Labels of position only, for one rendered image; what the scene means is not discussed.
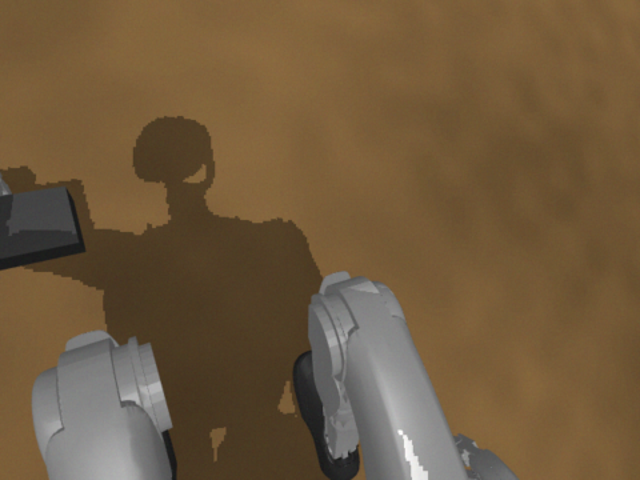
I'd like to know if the right robot foot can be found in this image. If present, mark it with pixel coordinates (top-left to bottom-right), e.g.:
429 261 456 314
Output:
293 350 360 480

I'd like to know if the carton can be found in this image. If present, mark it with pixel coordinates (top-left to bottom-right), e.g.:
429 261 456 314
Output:
0 186 86 270

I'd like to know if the right robot hand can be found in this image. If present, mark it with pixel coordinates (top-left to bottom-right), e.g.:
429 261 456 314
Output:
453 433 519 480

